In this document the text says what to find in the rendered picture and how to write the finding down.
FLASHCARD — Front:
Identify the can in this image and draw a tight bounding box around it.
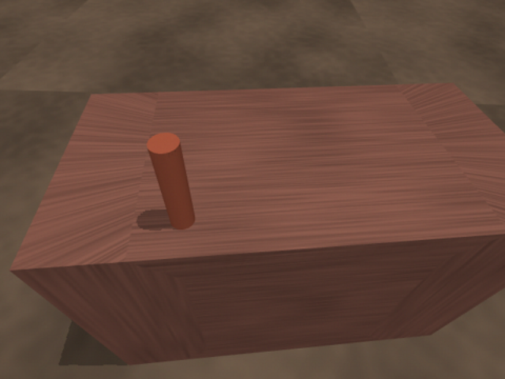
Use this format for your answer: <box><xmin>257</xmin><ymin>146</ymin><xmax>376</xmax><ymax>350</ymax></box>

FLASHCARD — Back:
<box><xmin>147</xmin><ymin>133</ymin><xmax>195</xmax><ymax>230</ymax></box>

